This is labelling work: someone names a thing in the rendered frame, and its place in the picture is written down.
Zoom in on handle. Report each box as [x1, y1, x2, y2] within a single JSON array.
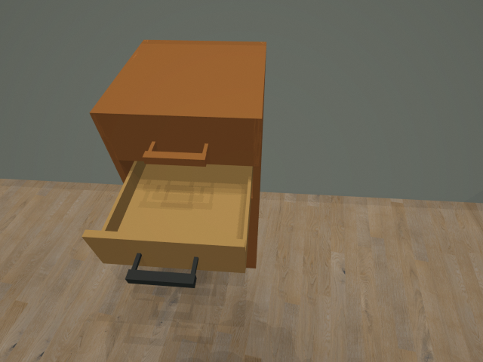
[[125, 253, 198, 288], [143, 151, 208, 167]]

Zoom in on cabinet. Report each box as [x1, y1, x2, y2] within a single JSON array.
[[90, 40, 266, 268]]

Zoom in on drawer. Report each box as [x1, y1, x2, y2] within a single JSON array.
[[82, 161, 253, 273]]

